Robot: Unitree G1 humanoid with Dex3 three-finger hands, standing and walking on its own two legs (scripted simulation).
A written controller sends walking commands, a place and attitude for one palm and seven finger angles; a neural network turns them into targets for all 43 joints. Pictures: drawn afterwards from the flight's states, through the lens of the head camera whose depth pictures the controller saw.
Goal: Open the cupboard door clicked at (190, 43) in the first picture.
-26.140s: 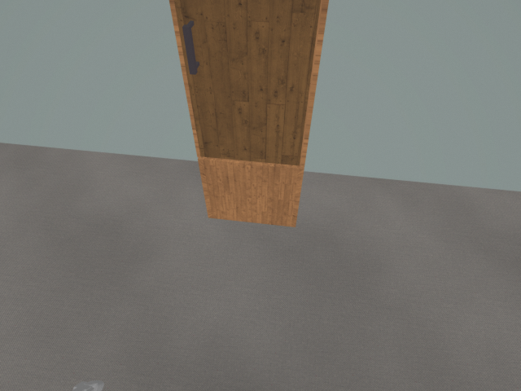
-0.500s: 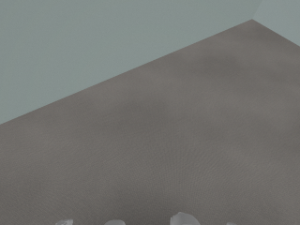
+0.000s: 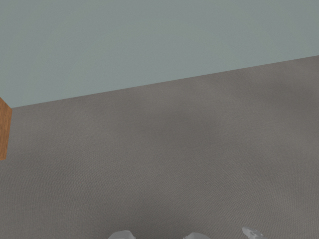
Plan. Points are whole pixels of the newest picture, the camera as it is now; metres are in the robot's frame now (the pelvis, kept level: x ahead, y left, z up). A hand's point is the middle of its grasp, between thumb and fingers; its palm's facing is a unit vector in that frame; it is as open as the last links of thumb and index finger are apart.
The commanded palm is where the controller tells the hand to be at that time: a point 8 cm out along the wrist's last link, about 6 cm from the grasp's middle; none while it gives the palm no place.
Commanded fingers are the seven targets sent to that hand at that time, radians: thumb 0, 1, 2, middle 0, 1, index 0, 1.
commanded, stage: turn to face it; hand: left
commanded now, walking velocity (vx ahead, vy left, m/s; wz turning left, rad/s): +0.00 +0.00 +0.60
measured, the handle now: out of the picture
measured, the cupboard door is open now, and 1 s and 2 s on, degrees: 42 42 42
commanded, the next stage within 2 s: take the last steps up to it in 1.58 s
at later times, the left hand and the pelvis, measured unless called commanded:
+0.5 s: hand out of the picture +0.05 +0.19 -0.15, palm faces +0.29 -0.93 -0.23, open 7.4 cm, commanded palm none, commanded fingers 0.00 0.90 0.90 -0.20 -0.30 -0.20 -0.30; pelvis +0.03 -0.03 +0.01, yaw +18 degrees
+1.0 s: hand out of the picture +0.02 +0.18 -0.14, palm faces +0.59 -0.76 -0.27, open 7.4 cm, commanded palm none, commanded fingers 0.00 0.90 0.90 -0.20 -0.30 -0.20 -0.30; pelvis +0.07 -0.03 +0.01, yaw +37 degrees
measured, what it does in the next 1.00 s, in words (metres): steps on the spot, turning left: right foot, then left foot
